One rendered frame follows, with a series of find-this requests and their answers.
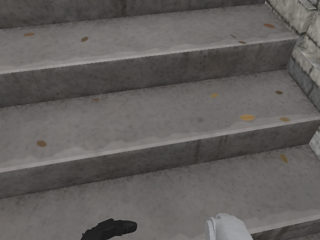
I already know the robot right thigh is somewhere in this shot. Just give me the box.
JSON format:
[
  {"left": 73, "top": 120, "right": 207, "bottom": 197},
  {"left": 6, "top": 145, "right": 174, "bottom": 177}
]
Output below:
[{"left": 205, "top": 215, "right": 253, "bottom": 240}]

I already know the robot left hand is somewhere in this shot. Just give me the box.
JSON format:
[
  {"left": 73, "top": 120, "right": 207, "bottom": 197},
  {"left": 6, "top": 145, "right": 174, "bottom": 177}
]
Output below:
[{"left": 81, "top": 218, "right": 137, "bottom": 240}]

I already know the robot right shin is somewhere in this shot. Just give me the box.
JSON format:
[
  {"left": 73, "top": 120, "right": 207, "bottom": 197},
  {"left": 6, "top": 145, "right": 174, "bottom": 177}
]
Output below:
[{"left": 215, "top": 213, "right": 245, "bottom": 225}]

